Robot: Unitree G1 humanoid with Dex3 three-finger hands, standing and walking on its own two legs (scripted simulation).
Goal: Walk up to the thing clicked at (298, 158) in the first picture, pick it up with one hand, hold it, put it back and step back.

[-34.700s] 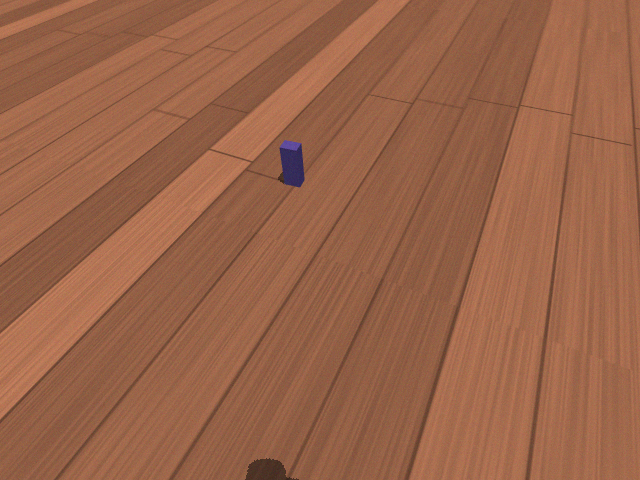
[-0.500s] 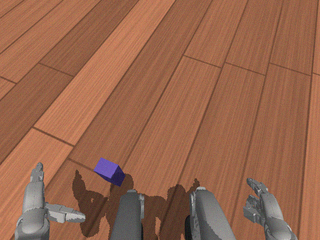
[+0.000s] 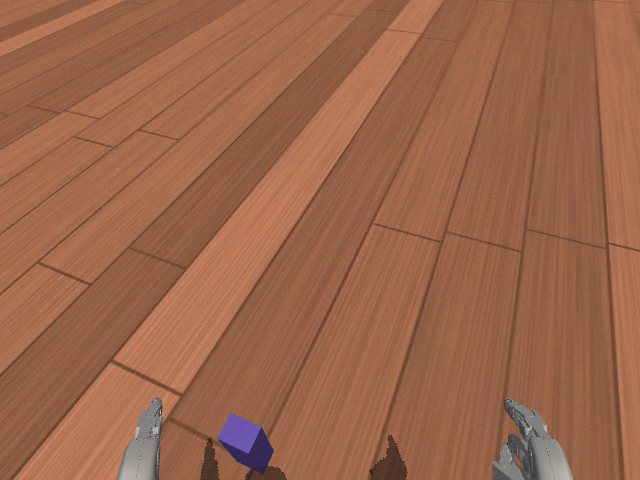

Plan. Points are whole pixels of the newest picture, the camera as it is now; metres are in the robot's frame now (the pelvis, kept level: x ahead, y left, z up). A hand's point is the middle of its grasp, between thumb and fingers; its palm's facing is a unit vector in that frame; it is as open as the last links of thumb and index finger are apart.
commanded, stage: home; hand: left
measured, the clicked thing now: (248, 445) +0.34 +0.23 -0.60
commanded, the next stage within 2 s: stand in 1.74 s
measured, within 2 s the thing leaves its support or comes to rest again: neither
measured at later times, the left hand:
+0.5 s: hand (195, 477) +0.17 +0.18 -0.05, palm faces +0.11 -0.95 -0.29, open 17.7 cm
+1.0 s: hand out of the picture +0.16 +0.17 -0.05, palm faces +0.11 -0.95 -0.29, open 17.7 cm
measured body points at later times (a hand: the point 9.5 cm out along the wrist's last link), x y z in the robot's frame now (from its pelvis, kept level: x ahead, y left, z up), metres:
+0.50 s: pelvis +0.00 +0.00 +0.01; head +0.02 +0.00 +0.46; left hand +0.16 +0.23 -0.03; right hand +0.17 -0.24 -0.06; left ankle +0.01 +0.13 -0.68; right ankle +0.02 -0.14 -0.68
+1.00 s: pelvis +0.00 -0.01 +0.01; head +0.02 -0.01 +0.46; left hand +0.15 +0.22 -0.03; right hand +0.16 -0.25 -0.06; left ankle +0.01 +0.13 -0.68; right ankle +0.02 -0.14 -0.68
